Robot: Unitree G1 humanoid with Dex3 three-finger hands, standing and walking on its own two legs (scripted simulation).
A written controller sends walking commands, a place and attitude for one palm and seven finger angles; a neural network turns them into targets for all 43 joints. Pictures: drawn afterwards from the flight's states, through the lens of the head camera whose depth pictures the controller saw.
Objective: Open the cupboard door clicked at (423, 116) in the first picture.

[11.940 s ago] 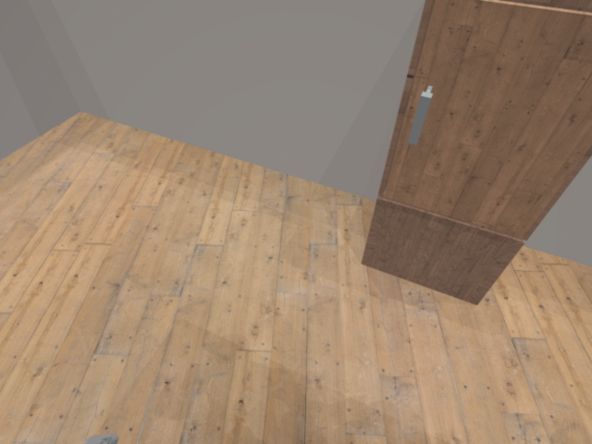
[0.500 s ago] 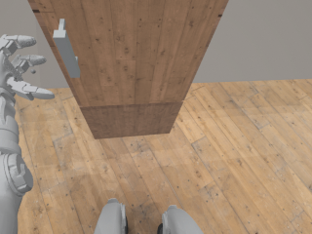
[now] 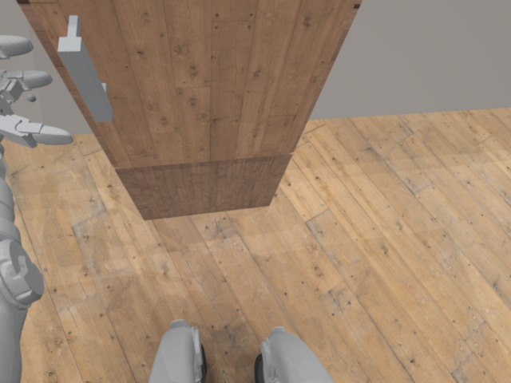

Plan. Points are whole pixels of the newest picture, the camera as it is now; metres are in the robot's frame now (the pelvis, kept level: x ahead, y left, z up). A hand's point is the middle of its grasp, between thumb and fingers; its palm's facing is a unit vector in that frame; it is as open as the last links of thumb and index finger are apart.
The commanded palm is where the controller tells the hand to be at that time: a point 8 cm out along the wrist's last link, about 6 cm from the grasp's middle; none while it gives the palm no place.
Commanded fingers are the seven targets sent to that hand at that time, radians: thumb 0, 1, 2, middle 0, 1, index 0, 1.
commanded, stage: move the hooked fingers beside the handle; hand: left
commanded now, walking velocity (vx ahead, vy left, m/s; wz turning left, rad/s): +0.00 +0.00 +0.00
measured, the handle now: (90, 72) +0.56 +0.21 +0.08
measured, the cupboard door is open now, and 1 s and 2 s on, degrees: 0 0 0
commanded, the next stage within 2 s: slide the fingers in behind the handle in 0.50 s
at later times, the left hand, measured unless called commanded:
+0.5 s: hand (34, 101) +0.50 +0.27 +0.08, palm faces +0.11 -0.99 +0.00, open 14.0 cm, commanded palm +0.49 +0.31 +0.08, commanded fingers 0.00 -0.50 0.30 -0.30 -1.20 -0.30 -1.20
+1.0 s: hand (61, 96) +0.51 +0.24 +0.08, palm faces +0.11 -0.99 +0.00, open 13.9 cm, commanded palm +0.49 +0.28 +0.08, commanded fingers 0.00 -0.50 0.30 -0.30 -1.20 -0.30 -1.20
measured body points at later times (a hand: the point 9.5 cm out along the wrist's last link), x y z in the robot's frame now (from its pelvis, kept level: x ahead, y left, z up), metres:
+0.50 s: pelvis +0.00 +0.00 +0.00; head +0.14 +0.04 +0.43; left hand +0.49 +0.32 +0.08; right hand +0.02 -0.27 -0.10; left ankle +0.05 +0.09 -0.65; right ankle -0.01 -0.13 -0.65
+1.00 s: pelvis +0.00 -0.01 +0.00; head +0.13 +0.03 +0.43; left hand +0.50 +0.29 +0.08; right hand +0.01 -0.27 -0.10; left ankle +0.05 +0.09 -0.65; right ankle -0.01 -0.13 -0.65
